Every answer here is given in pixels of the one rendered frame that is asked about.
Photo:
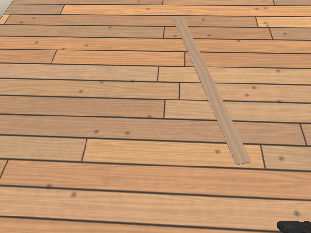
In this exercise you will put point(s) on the right robot hand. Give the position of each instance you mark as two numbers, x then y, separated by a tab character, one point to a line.
294	226

